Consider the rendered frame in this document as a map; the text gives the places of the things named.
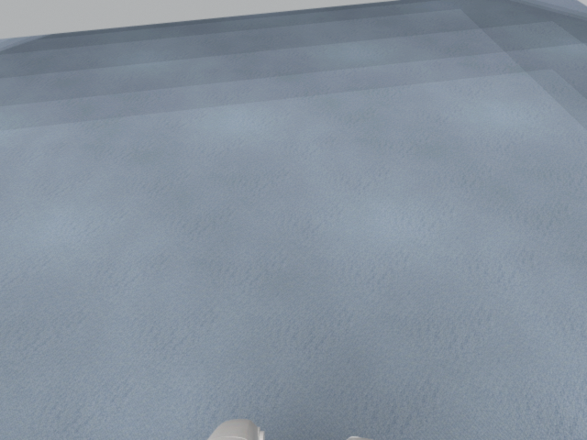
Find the robot left thigh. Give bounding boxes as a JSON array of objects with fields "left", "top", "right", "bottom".
[{"left": 207, "top": 419, "right": 265, "bottom": 440}]

